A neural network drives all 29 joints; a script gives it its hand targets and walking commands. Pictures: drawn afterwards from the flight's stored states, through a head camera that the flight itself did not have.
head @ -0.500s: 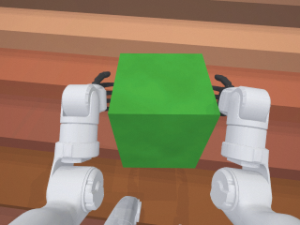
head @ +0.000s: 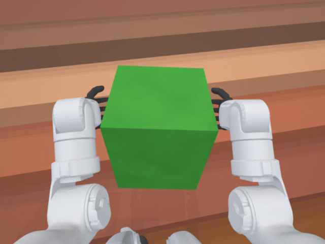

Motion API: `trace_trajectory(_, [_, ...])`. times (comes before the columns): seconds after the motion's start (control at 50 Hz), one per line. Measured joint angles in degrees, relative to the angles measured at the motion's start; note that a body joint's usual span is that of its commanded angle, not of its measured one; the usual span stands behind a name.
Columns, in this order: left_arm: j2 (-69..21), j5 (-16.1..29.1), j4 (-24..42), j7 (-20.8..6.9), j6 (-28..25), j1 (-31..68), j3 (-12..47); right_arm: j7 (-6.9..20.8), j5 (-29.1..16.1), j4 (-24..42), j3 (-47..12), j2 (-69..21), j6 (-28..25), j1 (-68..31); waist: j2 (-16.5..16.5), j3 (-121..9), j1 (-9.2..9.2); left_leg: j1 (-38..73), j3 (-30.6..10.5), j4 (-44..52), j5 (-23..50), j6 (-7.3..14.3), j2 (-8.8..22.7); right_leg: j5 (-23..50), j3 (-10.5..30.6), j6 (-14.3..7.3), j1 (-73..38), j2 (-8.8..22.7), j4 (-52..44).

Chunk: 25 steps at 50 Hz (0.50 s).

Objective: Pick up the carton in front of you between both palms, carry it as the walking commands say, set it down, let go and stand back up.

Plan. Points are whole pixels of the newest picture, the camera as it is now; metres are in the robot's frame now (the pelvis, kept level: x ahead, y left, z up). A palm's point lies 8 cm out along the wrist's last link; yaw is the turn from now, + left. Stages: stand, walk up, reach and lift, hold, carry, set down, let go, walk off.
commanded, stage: carry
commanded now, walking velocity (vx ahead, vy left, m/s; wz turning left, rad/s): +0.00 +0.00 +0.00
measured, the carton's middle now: (158, 130) +0.39 -0.03 +0.06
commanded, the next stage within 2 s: none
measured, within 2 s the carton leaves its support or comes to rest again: neither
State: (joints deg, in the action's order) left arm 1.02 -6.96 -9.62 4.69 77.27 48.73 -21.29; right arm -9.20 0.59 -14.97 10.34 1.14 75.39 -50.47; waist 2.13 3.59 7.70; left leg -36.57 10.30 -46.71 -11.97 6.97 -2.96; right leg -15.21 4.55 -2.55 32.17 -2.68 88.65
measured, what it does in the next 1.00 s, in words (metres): climbs: right foot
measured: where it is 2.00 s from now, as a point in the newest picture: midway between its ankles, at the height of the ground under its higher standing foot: outside the picture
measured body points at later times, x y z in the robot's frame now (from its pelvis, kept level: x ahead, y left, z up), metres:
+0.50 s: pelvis +0.05 -0.02 +0.05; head +0.00 -0.03 +0.49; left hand +0.39 +0.13 +0.17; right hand +0.40 -0.17 +0.17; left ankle +0.13 +0.07 -0.68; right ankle +0.11 -0.11 -0.68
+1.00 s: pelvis +0.07 -0.01 +0.05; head +0.04 +0.00 +0.50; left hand +0.43 +0.15 +0.18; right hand +0.43 -0.15 +0.18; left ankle +0.13 +0.07 -0.68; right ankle +0.11 -0.11 -0.68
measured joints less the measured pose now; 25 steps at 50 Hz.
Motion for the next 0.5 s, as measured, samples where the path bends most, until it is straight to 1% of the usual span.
trace_trajectory(0.04, [-0.2, -0.1, 2.9, 0.0, 0.3, 0.2, 0.6, -0.2, -0.5, 2.5, 0.6, 0.1, -0.1, -0.3, -0.7, 1.3, -1.13, 2.6, -0.3, 4.5, 1.8, -0.1, 0.5, -1.0, -1.4, -0.6, 5.3, -0.1, 3.1])
trace_trajectory(0.1, [0.0, 0.5, 6.8, 0.1, 0.1, 0.5, 1.3, -0.4, 0.0, 6.9, 2.2, -0.9, -0.3, -0.3, -0.9, 1.8, -2.65, 6.2, -1.0, 9.9, 3.8, -0.4, 0.9, -4.3, -2.9, -0.8, 9.0, 1.0, -1.4])
trace_trajectory(0.12, [-0.2, 0.6, 7.4, 0.1, -0.1, 0.5, 1.4, -0.4, 0.4, 8.0, 2.7, -1.3, -0.3, -0.2, -1.0, 1.5, -3.21, 7.2, -1.4, 11.1, 4.2, -0.6, 1.2, -5.6, -3.4, -0.6, 8.9, 1.4, -5.7])
trace_trajectory(0.16, [-0.5, 0.9, 7.0, 0.1, -0.8, 0.1, 1.7, -0.4, 1.4, 8.9, 4.0, -2.0, 0.0, 0.3, -1.3, 0.0, -4.7, 9.0, -2.0, 13.3, 4.6, -1.2, 1.9, -8.1, -4.5, -0.2, 6.1, 1.7, -20.0])
trace_trajectory(0.18, [-0.5, 0.9, 5.9, 0.1, -1.1, -0.2, 2.0, -0.2, 2.1, 8.4, 4.6, -2.3, 0.2, 0.5, -1.5, -1.2, -5.47, 9.6, -2.3, 14.0, 4.7, -1.5, 2.3, -8.0, -5.2, -0.1, 4.0, 1.7, -27.4])
trace_trajectory(0.2, [-0.5, 1.0, 4.3, 0.1, -1.4, -0.5, 2.5, 0.1, 3.0, 7.5, 5.0, -2.5, 0.4, 0.8, -1.8, -2.5, -6.19, 10.1, -2.6, 14.3, 4.5, -1.8, 2.6, -6.2, -6.1, -0.1, 1.5, 1.8, -34.4])
trace_trajectory(0.24, [-0.2, 0.9, 0.2, 0.1, -1.9, -0.9, 3.7, 1.1, 4.5, 4.8, 5.5, -2.4, 0.7, 1.6, -1.4, -5.3, -7.82, 10.7, -2.7, 13.5, 3.4, -2.5, 2.5, 2.0, -7.2, -0.3, -4.1, 2.1, -47.2])
trace_trajectory(0.26, [0.0, 1.0, -1.9, 0.1, -2.1, -1.0, 4.3, 1.6, 5.1, 3.1, 5.4, -2.4, 0.6, 2.0, -0.7, -6.6, -8.59, 10.9, -2.5, 12.6, 2.6, -2.8, 2.2, 4.0, -6.9, -0.6, -6.7, 2.5, -51.6])
trace_trajectory(0.28, [0.0, 1.1, -3.8, 0.1, -3.0, -1.7, 4.8, 2.1, 5.7, 1.5, 5.1, -2.2, 0.1, 2.5, -1.5, -7.5, -9.34, 10.9, -2.7, 11.7, 1.8, -3.1, 2.8, 3.1, -7.1, -0.7, -7.7, 1.8, -52.7])
trace_trajectory(0.32, [-0.6, 0.8, -7.9, 0.1, -4.5, -3.5, 5.7, 2.9, 6.6, -1.9, 5.0, -2.0, -0.7, 4.5, -3.2, -9.3, -9.72, 11.9, -3.7, 11.5, 0.7, -3.3, 3.8, 2.9, -8.1, -1.0, -9.4, 0.7, -54.0])
trace_trajectory(0.38, [-1.4, 0.4, -12.5, 0.2, -5.7, -6.5, 7.0, 3.6, 7.6, -5.7, 4.5, -2.2, -1.5, 8.0, -3.0, -11.8, -9.68, 14.1, -4.0, 14.2, 2.0, -3.5, 3.6, 3.2, -8.3, -1.1, -11.1, 0.8, -55.5])
trace_trajectory(0.44, [-1.3, 1.0, -13.7, 0.1, -7.0, -8.7, 9.2, 3.7, 6.6, -6.7, 3.1, -1.4, -2.5, 10.3, -2.9, -12.3, -9.06, 14.7, -4.5, 14.9, 2.3, -3.7, 3.5, 3.3, -8.8, -1.1, -12.0, 0.8, -56.3])
trace_trajectory(0.5, [-0.9, 1.7, -12.8, 0.3, -7.5, -9.7, 10.8, 3.7, 5.2, -6.3, 1.6, -0.5, -3.4, 11.0, -2.7, -11.7, -8.48, 14.6, -4.7, 15.4, 2.6, -3.6, 3.3, 3.6, -9.0, -1.2, -11.9, 0.9, -56.8])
